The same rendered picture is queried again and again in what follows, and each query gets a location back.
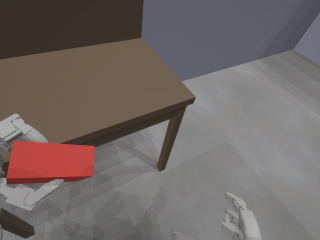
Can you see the sponge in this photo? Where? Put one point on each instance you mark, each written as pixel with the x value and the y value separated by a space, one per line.
pixel 39 162

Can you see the robot left hand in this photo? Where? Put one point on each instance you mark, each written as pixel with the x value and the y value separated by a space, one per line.
pixel 13 129

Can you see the table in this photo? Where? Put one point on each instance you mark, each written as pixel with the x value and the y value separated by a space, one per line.
pixel 79 72

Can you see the robot right hand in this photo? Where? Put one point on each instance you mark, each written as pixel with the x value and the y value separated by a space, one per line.
pixel 241 226

